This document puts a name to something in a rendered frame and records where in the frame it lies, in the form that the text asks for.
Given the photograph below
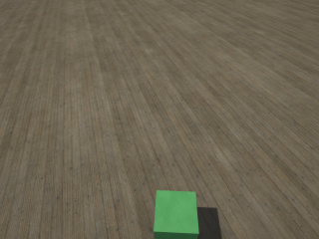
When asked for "carton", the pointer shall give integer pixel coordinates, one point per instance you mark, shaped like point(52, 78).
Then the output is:
point(176, 215)

